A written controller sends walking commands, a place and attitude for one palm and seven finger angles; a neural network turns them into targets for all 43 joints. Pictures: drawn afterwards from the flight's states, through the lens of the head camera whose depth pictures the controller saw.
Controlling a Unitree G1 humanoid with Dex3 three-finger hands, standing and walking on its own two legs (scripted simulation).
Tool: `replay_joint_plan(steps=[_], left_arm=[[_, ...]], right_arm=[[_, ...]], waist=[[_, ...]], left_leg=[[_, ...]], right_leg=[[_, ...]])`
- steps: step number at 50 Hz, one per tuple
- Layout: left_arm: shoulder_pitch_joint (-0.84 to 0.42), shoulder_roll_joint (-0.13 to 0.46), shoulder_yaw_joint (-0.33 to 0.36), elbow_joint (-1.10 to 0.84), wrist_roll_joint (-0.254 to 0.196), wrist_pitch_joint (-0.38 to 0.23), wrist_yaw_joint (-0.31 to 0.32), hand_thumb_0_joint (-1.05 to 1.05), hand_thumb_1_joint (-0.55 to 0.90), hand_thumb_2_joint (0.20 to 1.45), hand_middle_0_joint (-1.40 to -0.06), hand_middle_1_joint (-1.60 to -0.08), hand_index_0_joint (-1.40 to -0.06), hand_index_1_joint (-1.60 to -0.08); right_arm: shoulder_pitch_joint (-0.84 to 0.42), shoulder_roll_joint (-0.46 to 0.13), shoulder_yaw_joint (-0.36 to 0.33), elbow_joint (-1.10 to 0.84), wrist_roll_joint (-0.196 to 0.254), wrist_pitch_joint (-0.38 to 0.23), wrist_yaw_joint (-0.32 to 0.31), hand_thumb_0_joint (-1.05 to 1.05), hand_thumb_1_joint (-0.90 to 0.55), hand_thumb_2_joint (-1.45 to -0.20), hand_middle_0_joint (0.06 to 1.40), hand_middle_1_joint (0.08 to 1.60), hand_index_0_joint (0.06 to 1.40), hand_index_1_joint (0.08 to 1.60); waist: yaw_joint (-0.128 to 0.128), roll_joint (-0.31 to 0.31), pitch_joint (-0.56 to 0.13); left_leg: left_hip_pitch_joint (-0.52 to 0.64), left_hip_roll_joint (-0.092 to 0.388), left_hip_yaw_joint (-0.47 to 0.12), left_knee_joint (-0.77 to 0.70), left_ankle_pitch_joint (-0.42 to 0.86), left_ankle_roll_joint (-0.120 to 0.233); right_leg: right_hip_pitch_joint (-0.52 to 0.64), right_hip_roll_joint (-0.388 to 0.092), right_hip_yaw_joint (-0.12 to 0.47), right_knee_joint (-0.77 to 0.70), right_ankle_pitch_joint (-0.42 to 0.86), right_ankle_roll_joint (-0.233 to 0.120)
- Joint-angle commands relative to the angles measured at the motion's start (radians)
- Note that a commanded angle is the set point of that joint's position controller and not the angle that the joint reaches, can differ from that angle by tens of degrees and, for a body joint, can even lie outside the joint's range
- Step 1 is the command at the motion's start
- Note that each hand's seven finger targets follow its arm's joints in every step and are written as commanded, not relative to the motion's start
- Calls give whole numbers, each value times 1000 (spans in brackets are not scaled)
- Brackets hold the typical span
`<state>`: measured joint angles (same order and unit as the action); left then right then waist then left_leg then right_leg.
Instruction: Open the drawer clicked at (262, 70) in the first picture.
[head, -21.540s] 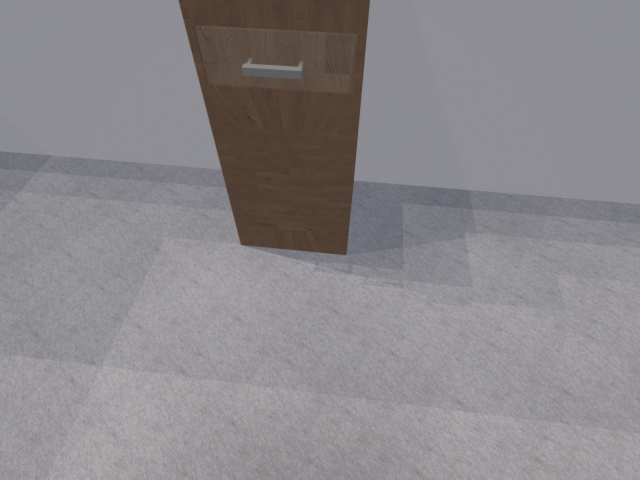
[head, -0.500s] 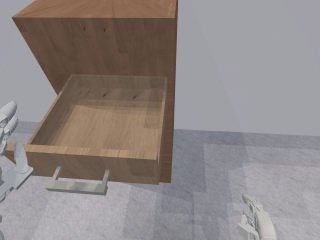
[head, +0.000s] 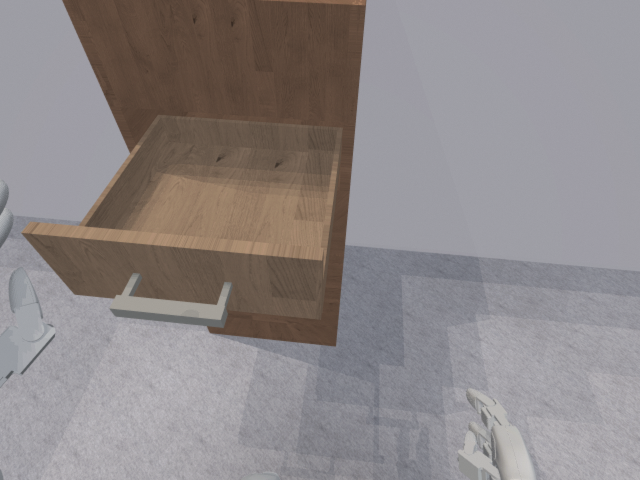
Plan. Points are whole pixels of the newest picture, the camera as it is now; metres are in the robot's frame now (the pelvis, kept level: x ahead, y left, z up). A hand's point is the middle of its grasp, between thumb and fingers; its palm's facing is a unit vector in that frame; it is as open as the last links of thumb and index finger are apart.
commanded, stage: step back with the hand held close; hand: left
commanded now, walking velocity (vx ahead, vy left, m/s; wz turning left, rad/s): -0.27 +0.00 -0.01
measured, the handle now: (175, 298) +0.33 +0.22 +0.03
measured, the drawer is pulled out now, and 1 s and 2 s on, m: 0.30 0.30 0.30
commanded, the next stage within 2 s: stop stepping back and stand still in 0.38 s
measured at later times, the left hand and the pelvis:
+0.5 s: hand out of the picture +0.09 +0.18 +0.21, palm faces +0.30 -0.80 -0.52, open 7.4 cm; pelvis -0.11 -0.04 +0.01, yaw +0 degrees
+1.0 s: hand out of the picture -0.03 +0.19 +0.21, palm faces +0.46 -0.81 -0.37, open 7.4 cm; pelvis -0.22 -0.05 +0.01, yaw +2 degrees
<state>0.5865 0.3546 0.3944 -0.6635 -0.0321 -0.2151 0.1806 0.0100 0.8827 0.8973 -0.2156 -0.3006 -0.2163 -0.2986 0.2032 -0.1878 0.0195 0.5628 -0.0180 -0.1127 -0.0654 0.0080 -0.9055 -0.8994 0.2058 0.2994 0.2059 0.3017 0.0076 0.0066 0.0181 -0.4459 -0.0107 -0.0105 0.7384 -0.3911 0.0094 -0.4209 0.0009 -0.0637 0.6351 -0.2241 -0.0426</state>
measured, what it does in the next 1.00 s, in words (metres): walks backwards: right foot, then left foot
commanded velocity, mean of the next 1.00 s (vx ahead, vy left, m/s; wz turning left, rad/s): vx -0.06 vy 0.03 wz -0.01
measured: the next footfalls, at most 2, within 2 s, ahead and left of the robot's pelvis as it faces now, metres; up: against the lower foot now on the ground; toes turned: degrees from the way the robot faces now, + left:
right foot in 0.32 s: -0.02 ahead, -0.12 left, +0.00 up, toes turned -4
left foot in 0.64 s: -0.17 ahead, +0.07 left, +0.00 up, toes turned +5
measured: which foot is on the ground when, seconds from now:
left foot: down 0.00-0.38, up 0.40-0.62, down 0.64-1.00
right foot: down 0.00-0.12, up 0.14-0.30, down 0.32-1.00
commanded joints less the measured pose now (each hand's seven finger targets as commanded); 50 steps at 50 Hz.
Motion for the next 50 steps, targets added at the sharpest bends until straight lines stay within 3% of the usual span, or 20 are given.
replay_joint_plan(steps=[1,4,6,7,9,13,16,17,19,20,24,29,33,35,39,41,44,47,49,50], left_arm=[[-88,218,135,-188,-5,-56,10,0,900,900,-200,-300,-200,-300],[-35,215,145,-152,-7,-55,6,0,900,900,-200,-300,-200,-300],[-53,205,143,-209,1,-80,7,0,900,900,-200,-300,-200,-300],[-49,215,153,-203,-2,-85,6,0,900,900,-200,-300,-200,-300],[-13,213,164,-206,-7,-93,0,0,900,900,-200,-300,-200,-300],[0,195,134,-272,-14,-85,-18,0,900,900,-200,-300,-200,-300],[-15,203,138,-241,-21,-94,-36,0,900,900,-200,-300,-200,-300],[-21,223,156,-223,-20,-101,-38,0,900,900,-200,-300,-200,-300],[-9,230,147,-187,-33,-86,-33,0,900,900,-200,-300,-200,-300],[35,250,171,-166,-37,-83,-29,0,900,900,-200,-300,-200,-300],[119,221,189,-117,-25,-70,-22,0,900,900,-200,-300,-200,-300],[87,207,141,-152,-4,-53,10,0,900,900,-200,-300,-200,-300],[4,211,103,-245,-4,-70,14,0,900,900,-200,-300,-200,-300],[-27,239,137,-261,11,-67,18,0,900,900,-200,-300,-200,-300],[-69,201,95,-172,9,-50,2,0,900,900,-200,-300,-200,-300],[-132,208,104,-68,15,-49,-3,0,900,900,-200,-300,-200,-300],[-188,187,61,-26,13,-36,-13,0,900,900,-200,-300,-200,-300],[-116,194,85,-49,6,-40,-18,0,900,900,-200,-300,-200,-300],[-57,194,88,-119,10,-47,-6,0,900,900,-200,-300,-200,-300],[-45,187,83,-168,6,-57,-3,0,900,900,-200,-300,-200,-300]], right_arm=[[-70,-122,-54,-126,13,-42,5,0,-900,-900,200,300,200,300],[-83,-116,-42,-123,19,-29,-5,0,-900,-900,200,300,200,300],[-103,-143,-57,-142,11,-40,-3,0,-900,-900,200,300,200,300],[-91,-122,-63,-131,7,-52,5,0,-900,-900,200,300,200,300],[-82,-120,-73,-127,2,-62,13,0,-900,-900,200,300,200,300],[-74,-140,-82,-104,20,-76,33,0,-900,-900,200,300,200,300],[-95,-155,-69,-95,26,-85,40,0,-900,-900,200,300,200,300],[-103,-155,-68,-98,29,-83,39,0,-900,-900,200,300,200,300],[-87,-128,-88,-122,60,-66,38,0,-900,-900,200,300,200,300],[-111,-129,-96,-124,58,-57,35,0,-900,-900,200,300,200,300],[-143,-59,-49,-125,34,7,15,0,-900,-900,200,300,200,300],[-64,-118,-50,-126,26,-2,-9,0,-900,-900,200,300,200,300],[-61,-167,-74,-152,26,-53,-8,0,-900,-900,200,300,200,300],[-64,-129,-58,-130,24,-69,0,0,-900,-900,200,300,200,300],[-71,-154,-68,-102,37,-70,12,0,-900,-900,200,300,200,300],[-82,-156,-69,-88,28,-57,2,0,-900,-900,200,300,200,300],[-57,-141,-73,-57,29,-29,5,0,-900,-900,200,300,200,300],[-58,-125,-59,-73,21,-18,13,0,-900,-900,200,300,200,300],[-59,-121,-43,-91,19,-16,2,0,-900,-900,200,300,200,300],[-56,-136,-45,-103,11,-25,0,0,-900,-900,200,300,200,300]], waist=[[-31,-218,-125],[-34,-47,-64],[-15,248,-49],[-18,224,-77],[-14,236,-119],[-3,172,-162],[0,163,-149],[0,108,-138],[-19,-228,-209],[0,-223,-215],[-18,-152,-183],[-35,-130,-167],[-20,202,-86],[-21,277,-74],[-26,81,6],[-35,-47,112],[-45,-220,49],[-47,-197,-84],[-45,-54,-89],[-48,73,-63]], left_leg=[[129,21,-5,120,-61,2],[160,58,-7,-318,58,12],[8,304,-267,-438,249,110],[32,341,-226,-417,447,128],[-34,344,-194,-408,425,138],[208,293,-95,-263,710,93],[142,262,-97,-224,495,59],[94,231,-69,-191,387,42],[9,20,46,126,-13,-37],[-20,-7,-26,334,-110,-33],[5,34,-17,218,-75,-51],[216,7,61,-278,-10,18],[182,247,-163,-499,120,114],[37,243,-149,-527,-19,115],[-40,148,-53,-385,-67,83],[-46,65,-34,-262,-213,63],[129,-29,60,153,-105,36],[219,-6,71,-17,-42,44],[289,0,75,-285,-81,52],[243,72,-60,-459,-226,86]], right_leg=[[3,-321,302,-366,-118,-100],[53,-192,165,-198,0,-13],[103,-36,72,96,-44,53],[78,-15,75,214,-171,53],[113,-11,88,327,-269,51],[98,-12,31,36,-106,63],[211,-30,17,-178,74,62],[239,-59,32,-220,185,57],[236,-325,329,-292,545,-69],[205,-396,352,-315,512,-106],[157,-267,195,-281,314,-90],[157,-220,226,-346,-110,-27],[162,-15,57,-19,-101,61],[190,-24,42,96,-172,63],[292,-19,66,-114,-82,64],[129,-82,243,-314,-346,12],[-121,-273,490,-526,-663,-69],[-42,-231,324,-440,-491,-67],[-48,-153,211,-333,-501,-35],[-25,-68,165,-173,-454,-12]])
